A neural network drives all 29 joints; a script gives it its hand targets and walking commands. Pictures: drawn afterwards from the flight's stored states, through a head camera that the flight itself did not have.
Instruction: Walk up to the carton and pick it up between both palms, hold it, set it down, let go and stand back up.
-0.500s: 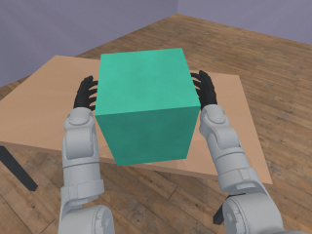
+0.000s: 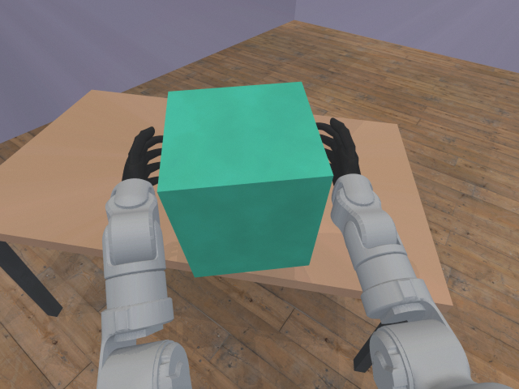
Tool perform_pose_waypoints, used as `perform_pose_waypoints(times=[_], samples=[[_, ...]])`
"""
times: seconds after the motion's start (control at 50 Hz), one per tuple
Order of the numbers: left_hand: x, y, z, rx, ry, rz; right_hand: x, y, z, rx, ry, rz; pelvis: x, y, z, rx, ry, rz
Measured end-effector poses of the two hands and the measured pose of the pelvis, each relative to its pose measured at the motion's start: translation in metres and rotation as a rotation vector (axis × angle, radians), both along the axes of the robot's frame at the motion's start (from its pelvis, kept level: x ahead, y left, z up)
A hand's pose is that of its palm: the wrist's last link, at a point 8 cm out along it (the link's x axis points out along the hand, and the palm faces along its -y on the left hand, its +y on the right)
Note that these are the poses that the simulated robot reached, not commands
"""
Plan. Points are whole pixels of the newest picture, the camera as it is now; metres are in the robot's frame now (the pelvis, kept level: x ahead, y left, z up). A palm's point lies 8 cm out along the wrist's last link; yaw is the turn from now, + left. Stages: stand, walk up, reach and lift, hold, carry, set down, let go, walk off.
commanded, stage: hold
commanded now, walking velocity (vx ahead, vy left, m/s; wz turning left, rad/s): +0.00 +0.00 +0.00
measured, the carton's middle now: (244, 185) +0.41 +0.01 +0.12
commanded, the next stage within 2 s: none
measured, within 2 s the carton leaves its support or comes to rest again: neither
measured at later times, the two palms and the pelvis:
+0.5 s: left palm (136, 183) +0.36 +0.17 +0.17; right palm (337, 173) +0.37 -0.13 +0.17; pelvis +0.00 +0.00 +0.00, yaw +1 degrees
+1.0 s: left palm (136, 183) +0.36 +0.17 +0.18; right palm (341, 173) +0.36 -0.13 +0.17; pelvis +0.00 +0.00 +0.00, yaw +0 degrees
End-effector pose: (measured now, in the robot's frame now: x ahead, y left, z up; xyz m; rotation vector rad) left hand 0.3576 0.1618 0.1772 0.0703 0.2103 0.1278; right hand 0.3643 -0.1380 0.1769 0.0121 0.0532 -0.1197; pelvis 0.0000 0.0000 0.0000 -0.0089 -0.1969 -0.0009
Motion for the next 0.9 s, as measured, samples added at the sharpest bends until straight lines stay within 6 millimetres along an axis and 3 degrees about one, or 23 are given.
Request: perform_pose_waypoints(times=[0.18, 0.4, 0.62, 0.8, 0.9], samples=[[-0.001, 0.001, 0.003, 0.000, -0.017, 0.000, -0.001, 0.001, 0.004, 0.001, -0.017, -0.001, 0.000, 0.001, 0.000, -0.001, 0.001, 0.002], [0.004, 0.007, -0.013, -0.010, 0.036, -0.006, 0.002, 0.007, -0.013, 0.008, 0.037, -0.007, 0.002, 0.003, 0.001, -0.002, 0.008, 0.003], [0.005, 0.004, 0.000, 0.008, -0.024, -0.010, 0.004, 0.003, 0.002, 0.005, -0.025, -0.004, 0.010, 0.005, 0.000, -0.009, 0.011, 0.007], [0.003, 0.001, -0.010, 0.001, 0.026, -0.010, 0.000, 0.001, -0.012, 0.016, 0.023, -0.009, 0.010, 0.005, 0.000, -0.007, -0.012, -0.001], [0.001, 0.003, -0.007, 0.009, 0.003, -0.006, 0.000, 0.003, -0.009, 0.018, 0.000, -0.001, 0.007, 0.004, 0.000, -0.007, -0.002, 0.001]])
